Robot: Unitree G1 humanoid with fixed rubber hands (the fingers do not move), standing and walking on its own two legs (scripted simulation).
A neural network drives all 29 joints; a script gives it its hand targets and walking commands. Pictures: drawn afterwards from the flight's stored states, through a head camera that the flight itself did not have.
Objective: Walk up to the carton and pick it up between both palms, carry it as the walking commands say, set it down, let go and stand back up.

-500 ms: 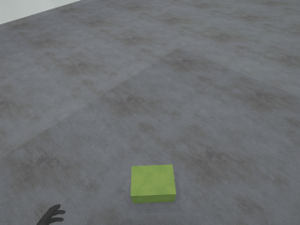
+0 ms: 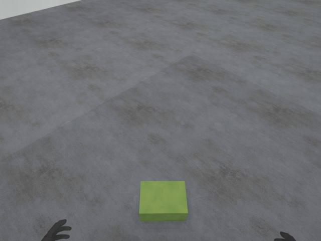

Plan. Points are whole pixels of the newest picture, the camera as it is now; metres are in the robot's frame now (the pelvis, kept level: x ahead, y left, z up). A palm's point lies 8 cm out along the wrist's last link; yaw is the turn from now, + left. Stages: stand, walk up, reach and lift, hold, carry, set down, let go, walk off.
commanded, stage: walk up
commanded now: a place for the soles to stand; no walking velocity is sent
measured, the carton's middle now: (162, 200) +0.46 +0.00 -0.70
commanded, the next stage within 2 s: none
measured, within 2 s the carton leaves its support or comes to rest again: neither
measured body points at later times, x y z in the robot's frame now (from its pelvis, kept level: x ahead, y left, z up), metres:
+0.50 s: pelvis +0.02 -0.01 +0.00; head +0.02 -0.01 +0.45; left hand +0.13 +0.31 -0.11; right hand +0.11 -0.33 -0.12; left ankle -0.03 +0.13 -0.74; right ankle +0.00 -0.13 -0.74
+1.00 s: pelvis +0.02 -0.01 -0.02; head +0.04 +0.00 +0.43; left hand +0.15 +0.32 -0.13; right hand +0.13 -0.34 -0.12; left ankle -0.03 +0.13 -0.74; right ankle +0.01 -0.12 -0.74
